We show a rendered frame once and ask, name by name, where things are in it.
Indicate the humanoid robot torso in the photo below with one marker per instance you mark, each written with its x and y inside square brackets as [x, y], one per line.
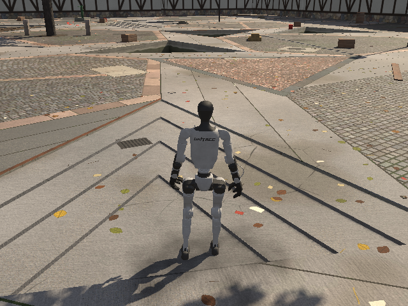
[204, 152]

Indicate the robot right upper arm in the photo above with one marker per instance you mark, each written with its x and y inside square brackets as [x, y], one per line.
[227, 144]

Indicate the right robot thigh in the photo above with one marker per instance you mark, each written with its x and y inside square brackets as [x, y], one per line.
[219, 187]

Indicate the robot left upper arm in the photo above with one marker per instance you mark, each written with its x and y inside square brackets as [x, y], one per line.
[181, 146]

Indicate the right robot hand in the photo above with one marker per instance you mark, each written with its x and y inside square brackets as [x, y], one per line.
[238, 188]

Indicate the left robot hand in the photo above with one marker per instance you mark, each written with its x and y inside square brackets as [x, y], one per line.
[175, 180]

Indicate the right robot forearm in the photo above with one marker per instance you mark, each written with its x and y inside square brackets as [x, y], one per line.
[234, 171]

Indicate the left robot forearm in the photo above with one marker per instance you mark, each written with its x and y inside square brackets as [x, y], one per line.
[176, 168]

